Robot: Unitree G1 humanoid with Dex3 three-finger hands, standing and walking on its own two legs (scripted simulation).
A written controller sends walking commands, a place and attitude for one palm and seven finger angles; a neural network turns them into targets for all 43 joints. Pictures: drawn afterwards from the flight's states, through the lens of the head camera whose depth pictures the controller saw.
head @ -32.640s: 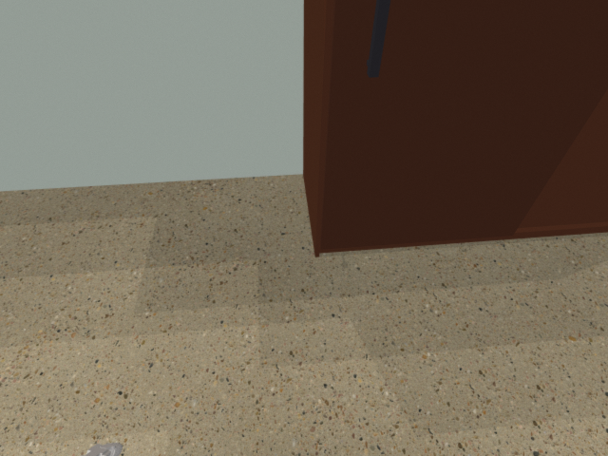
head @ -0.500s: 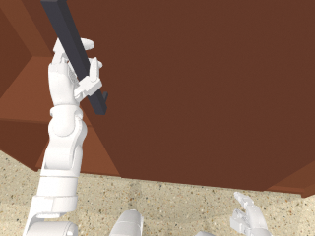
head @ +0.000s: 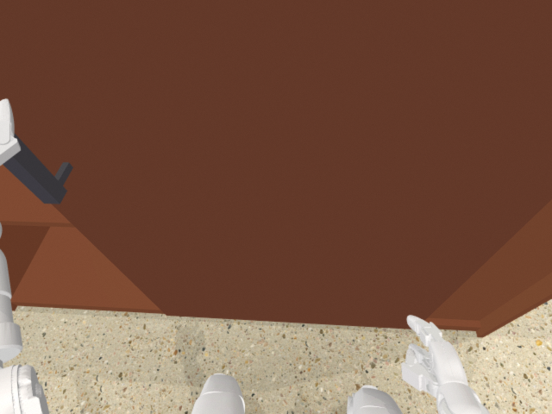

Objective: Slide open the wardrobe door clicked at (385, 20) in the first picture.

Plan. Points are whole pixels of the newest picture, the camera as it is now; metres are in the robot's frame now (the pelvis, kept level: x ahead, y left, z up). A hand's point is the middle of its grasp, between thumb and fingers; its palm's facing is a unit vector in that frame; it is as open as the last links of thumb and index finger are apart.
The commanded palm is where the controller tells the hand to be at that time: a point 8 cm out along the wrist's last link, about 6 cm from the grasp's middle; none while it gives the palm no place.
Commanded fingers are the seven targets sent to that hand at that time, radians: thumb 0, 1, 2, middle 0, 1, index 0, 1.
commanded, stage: stop walking and hold the door there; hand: left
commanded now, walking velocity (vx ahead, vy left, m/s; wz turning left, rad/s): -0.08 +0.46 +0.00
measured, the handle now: out of the picture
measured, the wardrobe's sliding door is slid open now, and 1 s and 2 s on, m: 0.60 0.60 0.58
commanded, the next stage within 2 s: none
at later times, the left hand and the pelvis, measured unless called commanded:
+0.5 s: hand (3, 135) +0.36 +0.34 +0.22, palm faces +0.63 -0.74 -0.26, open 6.2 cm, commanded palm +0.31 +0.38 +0.18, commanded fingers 0.00 0.90 0.90 -0.45 -1.40 -0.45 -1.40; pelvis -0.03 -0.02 +0.04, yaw -7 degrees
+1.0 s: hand (3, 132) +0.36 +0.34 +0.22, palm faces +0.64 -0.74 -0.20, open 6.0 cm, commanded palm +0.31 +0.38 +0.18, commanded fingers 0.00 0.90 0.90 -0.45 -1.40 -0.45 -1.40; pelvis -0.04 -0.04 +0.04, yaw -8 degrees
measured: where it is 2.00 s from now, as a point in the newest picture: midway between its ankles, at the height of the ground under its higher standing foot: outside the picture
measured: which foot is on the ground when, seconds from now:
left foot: up 0.00-0.20, down 0.22-1.00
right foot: down 0.00-0.24, up 0.26-0.42, down 0.44-1.00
